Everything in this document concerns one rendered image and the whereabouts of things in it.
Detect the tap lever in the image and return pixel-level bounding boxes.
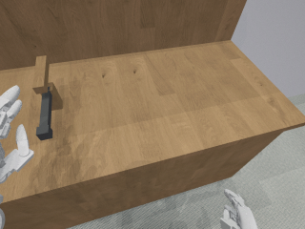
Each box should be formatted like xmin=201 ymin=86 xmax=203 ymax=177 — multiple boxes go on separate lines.
xmin=36 ymin=87 xmax=53 ymax=141

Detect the counter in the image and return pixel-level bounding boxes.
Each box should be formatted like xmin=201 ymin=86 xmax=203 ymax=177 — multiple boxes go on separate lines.
xmin=0 ymin=0 xmax=305 ymax=229

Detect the left robot hand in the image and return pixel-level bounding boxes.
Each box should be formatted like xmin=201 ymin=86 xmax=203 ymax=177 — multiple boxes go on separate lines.
xmin=0 ymin=85 xmax=34 ymax=184

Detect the right robot hand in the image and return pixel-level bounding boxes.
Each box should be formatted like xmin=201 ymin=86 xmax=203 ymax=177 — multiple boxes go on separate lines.
xmin=220 ymin=189 xmax=258 ymax=229

